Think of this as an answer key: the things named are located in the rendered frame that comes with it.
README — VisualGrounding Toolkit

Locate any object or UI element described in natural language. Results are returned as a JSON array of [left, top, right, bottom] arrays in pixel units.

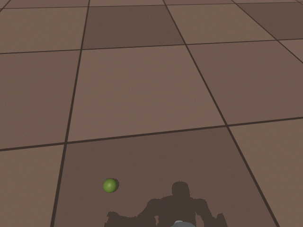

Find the ball
[[103, 178, 117, 193]]

